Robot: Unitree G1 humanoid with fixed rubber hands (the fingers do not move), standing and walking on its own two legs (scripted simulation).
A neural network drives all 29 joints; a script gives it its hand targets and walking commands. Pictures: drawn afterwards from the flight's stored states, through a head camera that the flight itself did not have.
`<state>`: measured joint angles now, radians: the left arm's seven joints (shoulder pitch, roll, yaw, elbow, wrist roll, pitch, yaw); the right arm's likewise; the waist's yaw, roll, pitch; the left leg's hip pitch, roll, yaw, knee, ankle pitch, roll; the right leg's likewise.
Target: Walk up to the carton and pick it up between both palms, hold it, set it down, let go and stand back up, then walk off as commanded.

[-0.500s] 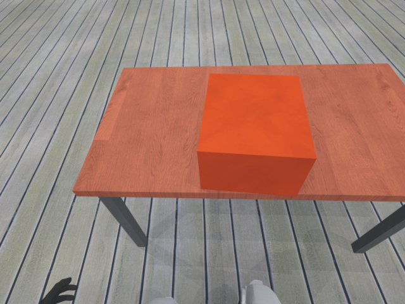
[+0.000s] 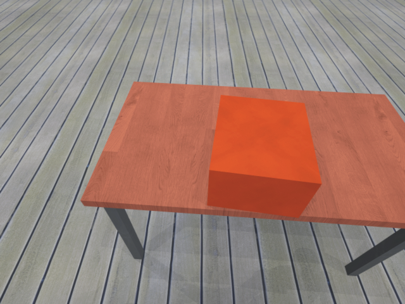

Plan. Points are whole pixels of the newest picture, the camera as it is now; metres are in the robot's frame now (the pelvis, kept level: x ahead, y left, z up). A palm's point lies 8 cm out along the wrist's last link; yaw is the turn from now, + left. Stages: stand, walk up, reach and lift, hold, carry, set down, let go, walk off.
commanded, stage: walk up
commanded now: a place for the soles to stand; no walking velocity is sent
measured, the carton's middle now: (257, 152) +0.54 -0.13 -0.07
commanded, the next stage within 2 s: none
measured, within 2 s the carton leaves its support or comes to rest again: neither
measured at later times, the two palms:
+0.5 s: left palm out of the picture +0.11 +0.29 -0.09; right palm out of the picture +0.09 -0.31 -0.11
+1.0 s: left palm (127, 292) +0.17 +0.17 -0.12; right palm out of the picture +0.09 -0.50 -0.10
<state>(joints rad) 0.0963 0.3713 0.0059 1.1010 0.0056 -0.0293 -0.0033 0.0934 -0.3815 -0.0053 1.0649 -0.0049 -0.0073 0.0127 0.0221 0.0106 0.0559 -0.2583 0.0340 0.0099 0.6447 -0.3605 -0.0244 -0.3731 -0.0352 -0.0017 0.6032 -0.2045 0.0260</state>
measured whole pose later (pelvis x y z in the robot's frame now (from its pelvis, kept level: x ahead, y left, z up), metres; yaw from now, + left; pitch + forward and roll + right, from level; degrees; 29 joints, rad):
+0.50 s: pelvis +0.01 +0.00 +0.02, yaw -1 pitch -2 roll +1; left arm 0.04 0.35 0.00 1.13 0.01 -0.03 0.00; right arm 0.06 -0.37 -0.01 1.14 0.00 0.01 0.02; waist 0.00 0.01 0.07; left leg -0.13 0.03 0.04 0.42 -0.26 -0.03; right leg -0.27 -0.04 0.02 0.43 -0.12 0.03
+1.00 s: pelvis +0.07 -0.14 -0.01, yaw -5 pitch -4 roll +1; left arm 0.18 0.40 0.09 0.89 0.03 0.04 -0.07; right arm 0.24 -0.47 -0.07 0.99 0.00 -0.02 -0.06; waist 0.02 -0.02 0.15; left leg -0.43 0.04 -0.04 1.21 -0.51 0.03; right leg -0.36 -0.01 -0.07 0.73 -0.31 -0.04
